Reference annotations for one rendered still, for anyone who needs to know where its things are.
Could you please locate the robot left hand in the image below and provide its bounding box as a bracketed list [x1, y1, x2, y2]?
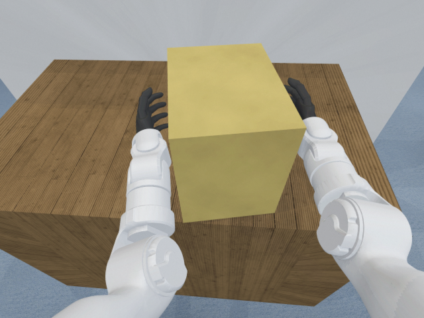
[136, 87, 168, 133]

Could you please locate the right robot forearm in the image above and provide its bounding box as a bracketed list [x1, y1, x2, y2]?
[297, 117, 412, 243]

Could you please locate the robot right upper arm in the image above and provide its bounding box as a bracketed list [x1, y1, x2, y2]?
[317, 197, 424, 318]

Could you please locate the carton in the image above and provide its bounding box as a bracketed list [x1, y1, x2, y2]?
[167, 43, 307, 223]

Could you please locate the robot right hand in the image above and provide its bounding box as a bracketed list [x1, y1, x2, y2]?
[284, 78, 317, 120]

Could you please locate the pedestal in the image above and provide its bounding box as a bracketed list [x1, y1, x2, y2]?
[0, 60, 402, 307]

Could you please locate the left robot forearm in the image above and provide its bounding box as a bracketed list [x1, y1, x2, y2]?
[110, 129, 175, 257]

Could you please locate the robot left upper arm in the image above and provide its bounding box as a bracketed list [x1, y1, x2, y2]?
[52, 235, 187, 318]

